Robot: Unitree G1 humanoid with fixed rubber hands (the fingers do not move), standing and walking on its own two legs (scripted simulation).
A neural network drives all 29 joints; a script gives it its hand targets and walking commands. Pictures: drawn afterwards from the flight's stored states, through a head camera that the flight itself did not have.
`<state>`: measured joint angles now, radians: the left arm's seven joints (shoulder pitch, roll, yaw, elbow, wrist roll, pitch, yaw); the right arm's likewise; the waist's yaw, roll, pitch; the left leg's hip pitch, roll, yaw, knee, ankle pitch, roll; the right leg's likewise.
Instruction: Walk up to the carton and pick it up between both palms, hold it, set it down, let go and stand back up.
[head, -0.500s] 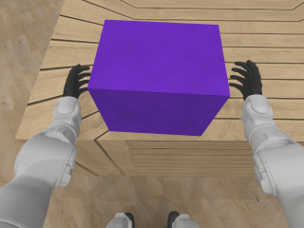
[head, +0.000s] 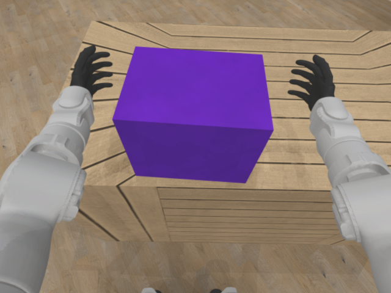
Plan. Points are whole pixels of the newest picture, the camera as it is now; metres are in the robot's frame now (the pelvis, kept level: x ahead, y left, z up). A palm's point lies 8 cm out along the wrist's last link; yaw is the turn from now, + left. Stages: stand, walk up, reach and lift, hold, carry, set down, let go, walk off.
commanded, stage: set down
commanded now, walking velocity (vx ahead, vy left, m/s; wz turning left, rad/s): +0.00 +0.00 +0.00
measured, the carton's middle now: (194, 119) +0.47 +0.01 +0.04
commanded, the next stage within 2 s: none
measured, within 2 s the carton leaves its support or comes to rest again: neither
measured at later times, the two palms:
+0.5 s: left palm (66, 97) +0.44 +0.25 +0.14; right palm (317, 112) +0.43 -0.22 +0.12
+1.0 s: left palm (61, 146) +0.37 +0.25 +0.09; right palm (313, 159) +0.36 -0.22 +0.07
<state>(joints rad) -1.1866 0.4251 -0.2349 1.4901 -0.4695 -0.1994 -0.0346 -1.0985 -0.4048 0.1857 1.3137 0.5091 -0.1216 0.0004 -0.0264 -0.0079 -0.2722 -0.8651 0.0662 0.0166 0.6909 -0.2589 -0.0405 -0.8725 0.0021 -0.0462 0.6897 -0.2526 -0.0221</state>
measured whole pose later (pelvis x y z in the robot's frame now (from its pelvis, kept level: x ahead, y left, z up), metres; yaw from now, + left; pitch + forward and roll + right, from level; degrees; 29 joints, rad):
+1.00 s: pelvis +0.02 +0.01 +0.04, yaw +0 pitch +7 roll +0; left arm -0.51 0.34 0.02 0.89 -0.25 -0.10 -0.07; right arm -0.43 -0.32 0.09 0.85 0.41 -0.15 -0.06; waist 0.01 0.01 -0.07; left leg -0.34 0.06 0.03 0.42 -0.19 -0.03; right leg -0.34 0.00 -0.04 0.40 -0.18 -0.01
